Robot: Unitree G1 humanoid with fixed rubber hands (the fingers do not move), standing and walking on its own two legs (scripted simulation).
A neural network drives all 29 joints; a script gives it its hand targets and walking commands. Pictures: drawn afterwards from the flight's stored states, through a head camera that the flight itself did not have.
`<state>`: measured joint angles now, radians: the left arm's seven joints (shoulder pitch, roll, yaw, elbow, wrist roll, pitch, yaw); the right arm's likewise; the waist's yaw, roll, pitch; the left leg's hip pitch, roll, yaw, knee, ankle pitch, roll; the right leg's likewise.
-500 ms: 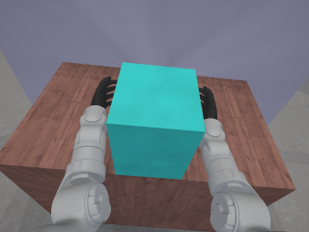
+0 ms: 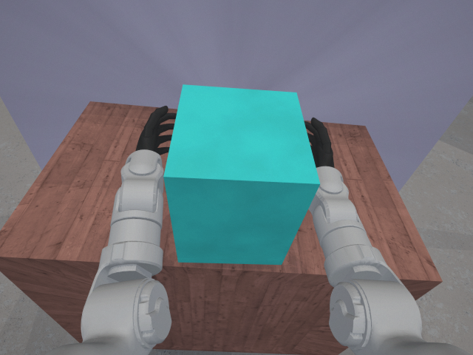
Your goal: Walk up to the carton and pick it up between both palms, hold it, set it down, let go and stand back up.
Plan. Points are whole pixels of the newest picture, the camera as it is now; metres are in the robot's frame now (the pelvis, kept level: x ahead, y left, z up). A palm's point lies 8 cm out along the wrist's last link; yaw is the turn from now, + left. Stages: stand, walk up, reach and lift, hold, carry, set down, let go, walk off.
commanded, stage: reach and lift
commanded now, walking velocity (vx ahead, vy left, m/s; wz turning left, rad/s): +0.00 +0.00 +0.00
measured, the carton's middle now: (235, 180) +0.40 +0.03 +0.09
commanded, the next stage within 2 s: hold in 1.74 s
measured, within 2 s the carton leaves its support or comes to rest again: neither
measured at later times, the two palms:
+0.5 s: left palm (150, 142) +0.37 +0.16 +0.19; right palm (336, 152) +0.38 -0.13 +0.19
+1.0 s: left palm (149, 130) +0.36 +0.16 +0.22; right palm (348, 140) +0.38 -0.14 +0.22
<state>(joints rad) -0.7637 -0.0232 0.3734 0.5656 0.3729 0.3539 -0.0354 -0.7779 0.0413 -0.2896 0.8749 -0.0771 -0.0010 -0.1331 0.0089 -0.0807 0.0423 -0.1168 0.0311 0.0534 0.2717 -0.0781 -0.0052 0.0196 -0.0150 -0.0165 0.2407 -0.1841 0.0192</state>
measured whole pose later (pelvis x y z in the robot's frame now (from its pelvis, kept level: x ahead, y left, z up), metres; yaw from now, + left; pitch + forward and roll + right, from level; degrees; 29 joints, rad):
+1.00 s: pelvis -0.01 -0.01 +0.00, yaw +1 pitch -9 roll +0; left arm -0.74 -0.03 0.35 0.21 0.40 0.73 -0.06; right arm -0.86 -0.05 -0.05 0.74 0.18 0.25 -0.17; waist -0.08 -0.08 0.03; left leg -0.04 0.03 0.03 0.28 -0.08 -0.01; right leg 0.09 -0.01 -0.04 0.28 -0.21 0.01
